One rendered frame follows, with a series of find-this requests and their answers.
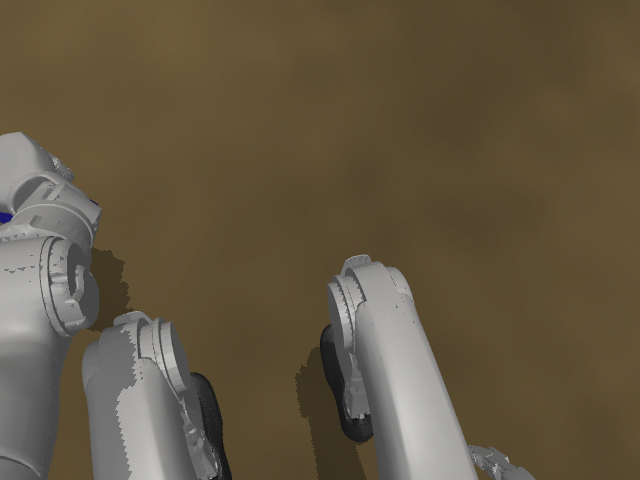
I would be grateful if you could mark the left robot hand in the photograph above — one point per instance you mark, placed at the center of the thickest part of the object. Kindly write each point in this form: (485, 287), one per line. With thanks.
(21, 155)

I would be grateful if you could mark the right robot foot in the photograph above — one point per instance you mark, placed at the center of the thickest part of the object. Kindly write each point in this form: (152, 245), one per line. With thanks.
(355, 429)

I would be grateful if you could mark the cube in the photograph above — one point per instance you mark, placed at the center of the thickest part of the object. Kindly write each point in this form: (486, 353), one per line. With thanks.
(5, 217)

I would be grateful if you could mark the left robot arm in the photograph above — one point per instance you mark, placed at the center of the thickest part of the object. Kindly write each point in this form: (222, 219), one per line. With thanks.
(47, 294)

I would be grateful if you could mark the right robot hand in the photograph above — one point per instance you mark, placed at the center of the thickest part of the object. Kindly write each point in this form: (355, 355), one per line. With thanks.
(497, 465)

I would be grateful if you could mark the left robot foot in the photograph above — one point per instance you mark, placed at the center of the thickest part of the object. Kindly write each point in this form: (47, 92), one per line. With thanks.
(212, 422)

